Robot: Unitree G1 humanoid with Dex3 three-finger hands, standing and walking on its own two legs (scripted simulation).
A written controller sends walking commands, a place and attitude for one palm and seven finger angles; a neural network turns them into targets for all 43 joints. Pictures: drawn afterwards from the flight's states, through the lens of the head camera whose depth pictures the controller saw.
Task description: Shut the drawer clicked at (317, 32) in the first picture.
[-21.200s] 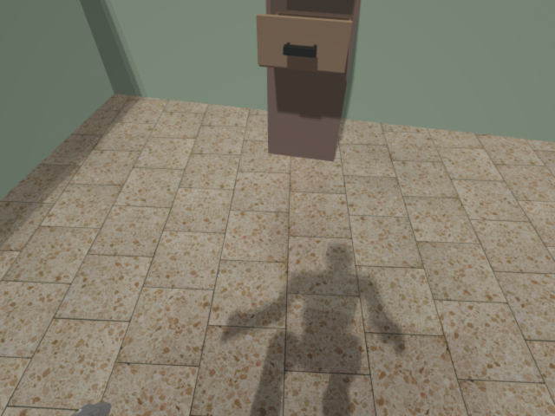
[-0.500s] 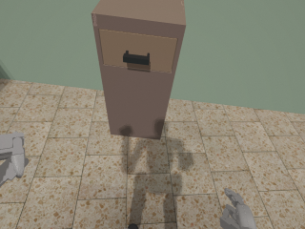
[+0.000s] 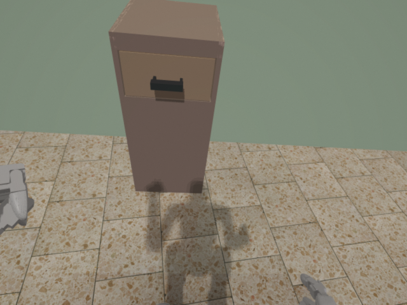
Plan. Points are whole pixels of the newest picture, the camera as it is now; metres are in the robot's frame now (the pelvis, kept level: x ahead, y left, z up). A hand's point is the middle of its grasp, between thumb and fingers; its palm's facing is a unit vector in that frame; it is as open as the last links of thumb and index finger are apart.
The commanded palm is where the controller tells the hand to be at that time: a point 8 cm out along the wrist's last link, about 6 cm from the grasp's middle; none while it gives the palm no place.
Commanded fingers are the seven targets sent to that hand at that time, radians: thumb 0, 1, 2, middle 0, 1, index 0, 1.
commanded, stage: stop stepping back and stand still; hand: left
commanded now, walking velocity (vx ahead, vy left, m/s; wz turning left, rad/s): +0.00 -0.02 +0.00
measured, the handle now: (167, 82) +0.87 +0.15 +0.00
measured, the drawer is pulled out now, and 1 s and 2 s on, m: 0.00 0.00 0.00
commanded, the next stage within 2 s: let the arm hang, fingers relaxed in 0.60 s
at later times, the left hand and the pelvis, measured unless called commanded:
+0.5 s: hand out of the picture +0.16 +0.27 +0.19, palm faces +0.31 -0.81 -0.50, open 3.2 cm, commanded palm +0.10 +0.32 +0.20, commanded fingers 0.00 0.90 0.90 -1.40 -1.60 -1.40 -1.60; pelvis -0.03 +0.03 +0.02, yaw +0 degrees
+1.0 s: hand out of the picture +0.03 +0.22 -0.15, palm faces -0.02 -0.98 -0.21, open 3.1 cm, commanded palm none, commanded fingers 0.00 0.90 0.90 -0.76 -0.91 -0.76 -0.91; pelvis -0.03 +0.03 +0.01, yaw +2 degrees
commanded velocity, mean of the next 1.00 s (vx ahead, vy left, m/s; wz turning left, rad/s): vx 0.00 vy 0.00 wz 0.00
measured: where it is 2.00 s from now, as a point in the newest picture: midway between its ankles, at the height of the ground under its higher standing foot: outside the picture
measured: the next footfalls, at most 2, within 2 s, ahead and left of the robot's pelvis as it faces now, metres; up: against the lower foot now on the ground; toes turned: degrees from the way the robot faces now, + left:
left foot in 0.20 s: +0.08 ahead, +0.13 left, +0.00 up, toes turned +2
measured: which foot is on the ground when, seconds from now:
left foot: down 0.00-0.02, up 0.04-0.18, down 0.20-1.00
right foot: down 0.00-1.00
